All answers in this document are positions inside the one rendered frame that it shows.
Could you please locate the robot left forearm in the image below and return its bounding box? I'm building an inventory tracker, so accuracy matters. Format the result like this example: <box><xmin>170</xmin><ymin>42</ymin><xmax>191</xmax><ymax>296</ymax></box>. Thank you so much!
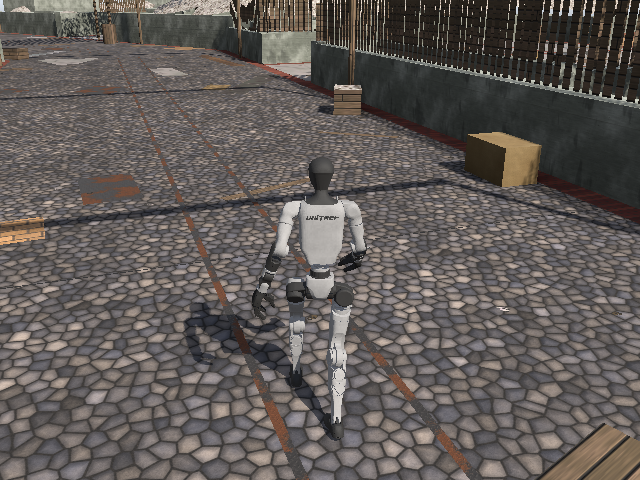
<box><xmin>256</xmin><ymin>242</ymin><xmax>282</xmax><ymax>293</ymax></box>

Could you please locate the robot right forearm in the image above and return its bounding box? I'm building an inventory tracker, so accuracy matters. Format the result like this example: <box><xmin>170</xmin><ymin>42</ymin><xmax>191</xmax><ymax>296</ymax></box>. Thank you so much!
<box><xmin>351</xmin><ymin>238</ymin><xmax>367</xmax><ymax>263</ymax></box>

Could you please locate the left robot upper arm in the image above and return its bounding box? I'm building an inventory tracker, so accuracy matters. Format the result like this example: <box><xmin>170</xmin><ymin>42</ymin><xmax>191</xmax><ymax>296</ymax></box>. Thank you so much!
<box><xmin>273</xmin><ymin>201</ymin><xmax>301</xmax><ymax>258</ymax></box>

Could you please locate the right robot foot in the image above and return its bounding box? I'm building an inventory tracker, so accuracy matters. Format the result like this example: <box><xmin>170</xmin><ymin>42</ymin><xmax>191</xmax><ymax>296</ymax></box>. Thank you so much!
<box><xmin>323</xmin><ymin>413</ymin><xmax>344</xmax><ymax>439</ymax></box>

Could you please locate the right robot upper arm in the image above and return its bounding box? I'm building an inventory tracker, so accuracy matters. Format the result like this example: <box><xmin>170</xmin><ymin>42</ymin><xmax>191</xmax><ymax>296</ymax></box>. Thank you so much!
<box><xmin>341</xmin><ymin>200</ymin><xmax>366</xmax><ymax>253</ymax></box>

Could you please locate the humanoid robot torso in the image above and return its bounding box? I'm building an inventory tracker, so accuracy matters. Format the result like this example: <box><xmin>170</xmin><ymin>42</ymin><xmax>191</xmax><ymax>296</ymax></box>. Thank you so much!
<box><xmin>297</xmin><ymin>196</ymin><xmax>345</xmax><ymax>300</ymax></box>

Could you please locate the left robot hand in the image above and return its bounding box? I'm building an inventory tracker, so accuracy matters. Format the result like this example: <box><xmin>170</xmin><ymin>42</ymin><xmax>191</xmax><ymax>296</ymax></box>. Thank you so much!
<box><xmin>252</xmin><ymin>289</ymin><xmax>275</xmax><ymax>320</ymax></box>

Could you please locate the right robot hand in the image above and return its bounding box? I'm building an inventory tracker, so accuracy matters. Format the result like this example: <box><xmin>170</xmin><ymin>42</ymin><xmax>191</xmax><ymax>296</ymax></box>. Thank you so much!
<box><xmin>338</xmin><ymin>252</ymin><xmax>362</xmax><ymax>272</ymax></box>

